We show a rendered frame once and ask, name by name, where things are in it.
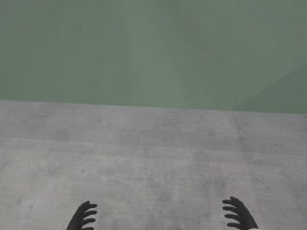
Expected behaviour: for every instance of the left robot hand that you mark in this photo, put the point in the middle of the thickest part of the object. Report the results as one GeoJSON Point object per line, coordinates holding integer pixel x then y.
{"type": "Point", "coordinates": [78, 221]}

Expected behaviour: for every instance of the right robot hand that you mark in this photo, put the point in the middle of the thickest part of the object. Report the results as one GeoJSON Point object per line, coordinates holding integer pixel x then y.
{"type": "Point", "coordinates": [243, 216]}

